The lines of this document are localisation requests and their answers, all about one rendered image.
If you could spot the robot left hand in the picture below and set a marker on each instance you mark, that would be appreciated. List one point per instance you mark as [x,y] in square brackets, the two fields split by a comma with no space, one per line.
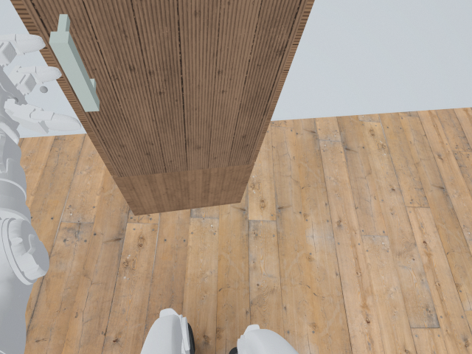
[20,83]

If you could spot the robot left thigh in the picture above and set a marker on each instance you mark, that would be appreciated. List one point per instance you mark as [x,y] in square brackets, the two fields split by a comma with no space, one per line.
[168,335]

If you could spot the handle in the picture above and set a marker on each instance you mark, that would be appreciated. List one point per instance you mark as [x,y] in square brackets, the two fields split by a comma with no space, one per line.
[67,54]

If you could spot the robot thigh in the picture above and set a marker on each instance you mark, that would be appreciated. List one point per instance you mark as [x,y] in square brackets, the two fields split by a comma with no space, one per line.
[168,335]
[263,341]

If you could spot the left robot upper arm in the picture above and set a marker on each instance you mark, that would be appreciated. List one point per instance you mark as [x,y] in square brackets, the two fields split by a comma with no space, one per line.
[23,259]

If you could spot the left robot forearm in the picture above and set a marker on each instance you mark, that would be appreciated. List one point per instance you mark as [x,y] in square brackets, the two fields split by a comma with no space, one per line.
[13,186]

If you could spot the cupboard door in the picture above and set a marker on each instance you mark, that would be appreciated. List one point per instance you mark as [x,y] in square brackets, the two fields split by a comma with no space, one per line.
[182,84]

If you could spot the robot right thigh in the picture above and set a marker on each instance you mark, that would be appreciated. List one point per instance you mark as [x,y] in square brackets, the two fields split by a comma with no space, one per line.
[263,341]

